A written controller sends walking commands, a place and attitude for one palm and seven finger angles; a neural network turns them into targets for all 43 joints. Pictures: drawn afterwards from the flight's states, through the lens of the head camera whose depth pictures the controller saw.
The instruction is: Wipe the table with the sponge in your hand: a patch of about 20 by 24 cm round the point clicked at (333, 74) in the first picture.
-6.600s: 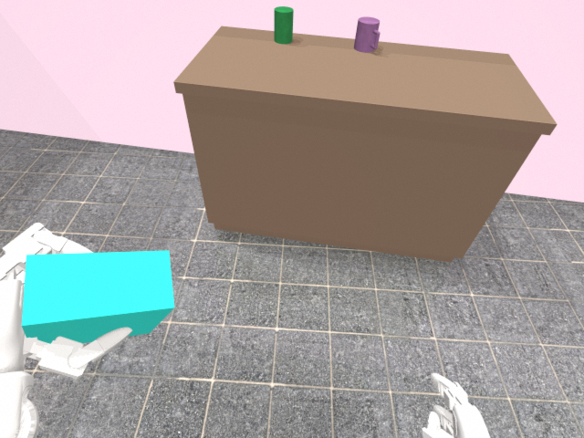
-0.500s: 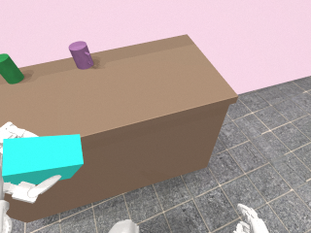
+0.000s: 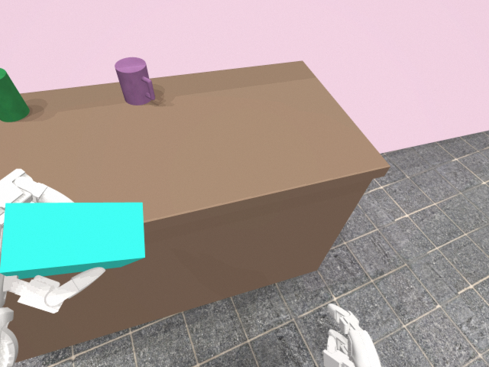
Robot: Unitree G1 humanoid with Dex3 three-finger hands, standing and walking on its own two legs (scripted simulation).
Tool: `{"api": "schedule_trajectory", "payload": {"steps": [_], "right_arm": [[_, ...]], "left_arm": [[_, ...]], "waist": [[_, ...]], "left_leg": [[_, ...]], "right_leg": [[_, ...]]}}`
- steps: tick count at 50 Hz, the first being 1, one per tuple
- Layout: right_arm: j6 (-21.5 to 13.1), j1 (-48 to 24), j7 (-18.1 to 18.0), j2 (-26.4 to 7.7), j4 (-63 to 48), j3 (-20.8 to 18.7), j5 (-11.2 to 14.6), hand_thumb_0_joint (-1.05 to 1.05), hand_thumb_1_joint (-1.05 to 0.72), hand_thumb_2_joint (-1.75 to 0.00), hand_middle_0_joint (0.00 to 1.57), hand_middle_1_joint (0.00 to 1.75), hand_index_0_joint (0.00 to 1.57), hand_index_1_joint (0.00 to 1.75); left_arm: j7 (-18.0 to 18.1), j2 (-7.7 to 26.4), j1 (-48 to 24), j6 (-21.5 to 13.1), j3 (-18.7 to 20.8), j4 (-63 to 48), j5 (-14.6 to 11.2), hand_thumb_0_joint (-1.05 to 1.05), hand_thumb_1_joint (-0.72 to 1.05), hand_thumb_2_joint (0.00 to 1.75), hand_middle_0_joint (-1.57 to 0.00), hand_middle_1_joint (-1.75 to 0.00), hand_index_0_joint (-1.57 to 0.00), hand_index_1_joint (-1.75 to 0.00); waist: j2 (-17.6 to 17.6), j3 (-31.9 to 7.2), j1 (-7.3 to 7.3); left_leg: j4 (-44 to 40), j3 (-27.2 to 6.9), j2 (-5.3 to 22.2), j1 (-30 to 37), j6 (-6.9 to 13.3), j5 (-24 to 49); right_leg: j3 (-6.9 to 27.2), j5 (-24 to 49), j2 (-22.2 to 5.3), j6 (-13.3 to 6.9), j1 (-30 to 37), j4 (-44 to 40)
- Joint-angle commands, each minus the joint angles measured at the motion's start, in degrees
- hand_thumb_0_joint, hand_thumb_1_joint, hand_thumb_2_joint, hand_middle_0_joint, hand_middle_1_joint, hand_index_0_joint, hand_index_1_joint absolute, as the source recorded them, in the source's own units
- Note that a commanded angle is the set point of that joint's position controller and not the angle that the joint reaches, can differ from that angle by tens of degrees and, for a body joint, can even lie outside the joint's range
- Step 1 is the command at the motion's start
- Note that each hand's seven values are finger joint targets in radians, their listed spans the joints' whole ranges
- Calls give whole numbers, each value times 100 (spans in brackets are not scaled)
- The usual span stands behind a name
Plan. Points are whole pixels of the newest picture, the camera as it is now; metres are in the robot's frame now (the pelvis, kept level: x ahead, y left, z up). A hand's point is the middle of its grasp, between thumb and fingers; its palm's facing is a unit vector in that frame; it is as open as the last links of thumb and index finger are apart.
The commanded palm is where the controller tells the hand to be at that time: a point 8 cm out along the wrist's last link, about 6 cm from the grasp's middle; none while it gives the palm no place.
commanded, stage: come to a stop and stand still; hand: left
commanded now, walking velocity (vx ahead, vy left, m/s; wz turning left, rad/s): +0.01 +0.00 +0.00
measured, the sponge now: (94, 240) +0.23 +0.20 +0.16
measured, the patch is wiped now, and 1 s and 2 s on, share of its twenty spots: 0.00 0.00 0.00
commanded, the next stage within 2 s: look again from close up in 1.22 s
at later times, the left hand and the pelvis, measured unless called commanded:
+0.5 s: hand (75, 263) +0.21 +0.22 +0.14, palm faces +0.30 -0.88 -0.38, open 10.1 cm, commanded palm +0.15 +0.26 +0.18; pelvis -0.03 -0.01 +0.00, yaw -3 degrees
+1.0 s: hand (50, 218) +0.25 +0.27 +0.15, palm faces +0.34 -0.86 -0.37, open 10.1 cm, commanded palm +0.19 +0.30 +0.18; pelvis +0.02 +0.02 +0.00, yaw -3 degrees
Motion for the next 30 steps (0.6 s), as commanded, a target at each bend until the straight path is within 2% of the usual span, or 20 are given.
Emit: {"api": "schedule_trajectory", "payload": {"steps": [1, 3, 4, 5, 6, 7, 8, 10, 11, 13, 14, 15, 16, 17, 20, 21, 22, 24, 26, 30], "right_arm": [[-258, -345, -162, -1160, -795, -460, 43, 0, -90, -90, 20, 30, 20, 30], [-251, -375, -161, -1156, -789, -453, 87, 0, -90, -90, 20, 30, 20, 30], [-615, 375, -177, -1450, -367, -897, -369, 0, -90, -90, 20, 30, 20, 30], [-457, 31, -160, -953, -362, -665, -46, 0, -90, -90, 20, 30, 20, 30], [-496, -235, -156, -947, -601, -525, 18, 0, -90, -90, 20, 30, 20, 30], [-687, -211, -163, -976, -786, -526, 136, 0, -90, -90, 20, 30, 20, 30], [-689, -86, -86, -1268, -787, -707, 228, 0, -90, -90, 20, 30, 20, 30], [-587, -235, 100, -1213, -959, -653, 314, 0, -90, -90, 20, 30, 20, 30], [-531, -336, 157, -1181, -1089, -578, 332, 0, -90, -90, 20, 30, 20, 30], [-511, -531, 128, -1182, -1194, -542, 323, 0, -90, -90, 20, 30, 20, 30], [-506, -535, 66, -1193, -1199, -549, 302, 0, -90, -90, 20, 30, 20, 30], [-492, -518, -8, -1259, -1170, -560, 283, 0, -90, -90, 20, 30, 20, 30], [-521, -488, -57, -1212, -1153, -532, 234, 0, -90, -90, 20, 30, 20, 30], [-561, -501, -99, -1195, -1146, -501, 196, 0, -90, -90, 20, 30, 20, 30], [-615, -506, -232, -1290, -1025, -496, 144, 0, -90, -90, 20, 30, 20, 30], [-644, -466, -249, -1329, -996, -507, 143, 0, -90, -90, 20, 30, 20, 30], [-652, -451, -243, -1395, -1008, -517, 145, 0, -90, -90, 20, 30, 20, 30], [-703, -444, -227, -1417, -1014, -531, 148, 0, -90, -90, 20, 30, 20, 30], [-831, -438, -206, -1357, -1015, -488, 113, 0, -90, -90, 20, 30, 20, 30], [-905, -356, -108, -1332, -971, -511, 94, 0, -90, -90, 20, 30, 20, 30]], "left_arm": [[155, 925, -493, -242, 685, -1185, -95, 0, 10, 130, -120, -160, -120, -160], [186, 924, -554, -207, 698, -1089, -76, 0, 10, 130, -120, -160, -120, -160], [-34, 5226, -5799, -600, 3906, -1039, 635, 0, 10, 130, -120, -160, -120, -160], [-200, 3607, -4883, -352, 2708, 423, 280, 0, 10, 130, -120, -160, -120, -160], [-238, 2283, -3732, -313, 1572, 541, 106, 0, 10, 130, -120, -160, -120, -160], [-316, 1408, -2903, -232, 992, 1436, -20, 0, 10, 130, -120, -160, -120, -160], [-416, 999, -2044, -165, 783, 1403, -79, 0, 10, 130, -120, -160, -120, -160], [-460, 432, -800, -96, 332, 641, -176, 0, 10, 130, -120, -160, -120, -160], [-486, 377, -498, -120, 222, 263, -153, 0, 10, 130, -120, -160, -120, -160], [-429, 642, -492, -118, 306, -217, -83, 0, 10, 130, -120, -160, -120, -160], [-365, 847, -506, -116, 466, -307, -59, 0, 10, 130, -120, -160, -120, -160], [-241, 1317, -502, -121, 880, -403, -44, 0, 10, 130, -120, -160, -120, -160], [-197, 1255, -568, -135, 923, -385, -50, 0, 10, 130, -120, -160, -120, -160], [-138, 1353, -749, -178, 1063, -471, -40, 0, 10, 130, -120, -160, -120, -160], [60, 1607, -1272, -338, 1286, -802, -64, 0, 10, 130, -120, -160, -120, -160], [82, 1341, -1314, -363, 1103, -637, -87, 0, 10, 130, -120, -160, -120, -160], [84, 1306, -1469, -413, 1032, -671, -90, 0, 10, 130, -120, -160, -120, -160], [46, 1283, -1708, -505, 963, -722, -35, 0, 10, 130, -120, -160, -120, -160], [-10, 1105, -1761, -583, 768, -774, 23, 0, 10, 130, -120, -160, -120, -160], [-104, 576, -1048, -508, 354, -89, 41, 0, 10, 130, -120, -160, -120, -160]], "waist": [[1339, -1062, -100], [1333, -1067, -66], [-184, -404, 399], [28, -853, 74], [-395, -911, -15], [98, -975, 19], [-8, -931, 112], [152, -1273, 189], [123, -1197, 183], [-502, -722, 201], [-854, -536, 206], [-889, -443, 193], [-900, -454, 148], [-780, -513, 137], [290, -424, 66], [620, -388, 63], [1061, -375, 89], [1463, -295, 105], [1489, -374, 106], [589, -657, 121]], "left_leg": [[-884, -1261, 1485, 772, 425, 1122], [-691, -1021, 1287, 459, 279, 562], [897, -297, 926, -1181, 86, 87], [1329, -243, 87, 57, -160, -395], [1021, -426, -164, 365, -236, -780], [426, -404, -184, 730, -190, -463], [254, -404, -152, 940, -67, -350], [55, -467, -51, 1028, 87, -59], [85, -536, -9, 847, 108, -286], [262, -509, -173, 446, 45, -991], [548, -466, -297, 371, -2, -1068], [646, -466, -332, 414, -44, -967], [713, -532, -396, 361, -64, -897], [663, -589, -429, 431, -70, -734], [-50, -823, -283, 708, -33, -590], [-305, -995, -178, 644, 15, -583], [-514, -1174, -80, 480, 68, -836], [-767, -1290, 22, 165, 150, -1628], [-1044, -1405, 73, 159, 176, -1767], [-848, -1269, -43, 479, 94, -1107]], "right_leg": [[32, 106, 19, -32, 542, -957], [2, 586, 14, -64, 1126, -1647], [1359, 1979, -780, -389, 1151, -2311], [1632, 2728, -1125, -1044, 799, -2700], [1815, 3343, -1299, -976, 609, -2635], [1476, 2991, -1026, -741, 584, -2401], [1471, 2379, -809, -374, 652, -2344], [1121, 1957, -650, -55, 1028, -2219], [1047, 1451, -599, 53, 971, -2373], [1275, -44, -682, 9, 585, -3058], [1453, -658, -816, -143, 291, -3325], [1499, -768, -922, -362, 136, -3347], [1455, -737, -962, -537, 100, -3271], [1413, -526, -925, -627, 103, -3160], [1359, -148, -679, -556, 121, -2888], [1264, 81, -489, -503, 297, -2701], [1212, 107, -320, -447, 463, -2605], [1140, -14, -153, -337, 725, -2588], [826, 315, -3, -326, 959, -2419], [818, 738, -41, -294, 1065, -2675]]}}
